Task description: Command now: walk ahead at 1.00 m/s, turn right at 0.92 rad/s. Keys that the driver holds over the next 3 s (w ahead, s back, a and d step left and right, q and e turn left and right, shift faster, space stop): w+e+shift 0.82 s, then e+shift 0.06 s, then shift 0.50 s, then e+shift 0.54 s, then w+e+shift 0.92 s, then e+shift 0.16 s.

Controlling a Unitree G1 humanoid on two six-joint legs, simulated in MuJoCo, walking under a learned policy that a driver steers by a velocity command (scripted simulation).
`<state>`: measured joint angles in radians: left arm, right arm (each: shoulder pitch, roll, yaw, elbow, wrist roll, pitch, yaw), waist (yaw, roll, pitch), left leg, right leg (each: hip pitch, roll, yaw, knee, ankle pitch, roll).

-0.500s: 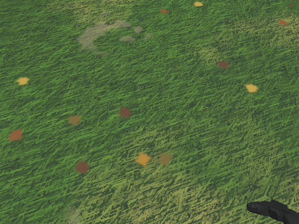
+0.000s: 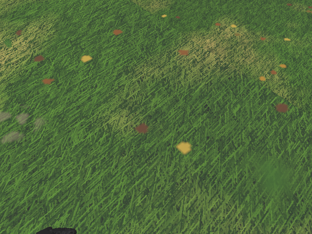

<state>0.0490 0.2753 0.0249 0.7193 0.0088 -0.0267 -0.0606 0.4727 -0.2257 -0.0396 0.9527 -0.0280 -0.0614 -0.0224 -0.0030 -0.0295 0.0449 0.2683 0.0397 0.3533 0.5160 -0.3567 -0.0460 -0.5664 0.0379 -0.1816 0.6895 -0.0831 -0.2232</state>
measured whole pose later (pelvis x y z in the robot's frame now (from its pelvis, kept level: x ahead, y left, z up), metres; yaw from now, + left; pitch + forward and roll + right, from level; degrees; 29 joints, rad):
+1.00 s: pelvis +0.78 -0.27 +0.00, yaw -57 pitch +1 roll +0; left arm 0.14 0.29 0.04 0.69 0.01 0.01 0.02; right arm 0.29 -0.23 -0.01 0.73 -0.01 -0.04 -0.03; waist -0.04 -0.02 0.11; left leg -0.36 0.10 0.00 1.53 -0.41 -0.09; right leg -0.49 0.18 -0.08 0.71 -0.22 -0.18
